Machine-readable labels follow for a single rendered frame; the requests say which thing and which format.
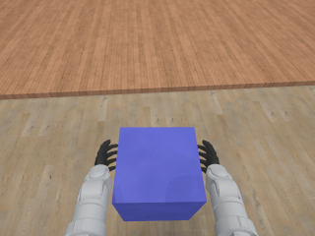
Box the robot right hand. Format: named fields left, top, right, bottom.
left=197, top=140, right=220, bottom=173

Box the robot left hand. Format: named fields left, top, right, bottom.
left=94, top=140, right=118, bottom=171

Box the carton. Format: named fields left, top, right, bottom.
left=111, top=127, right=207, bottom=221

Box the left robot forearm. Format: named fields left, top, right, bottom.
left=64, top=164, right=112, bottom=236

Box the right robot forearm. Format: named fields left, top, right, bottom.
left=205, top=164, right=259, bottom=236

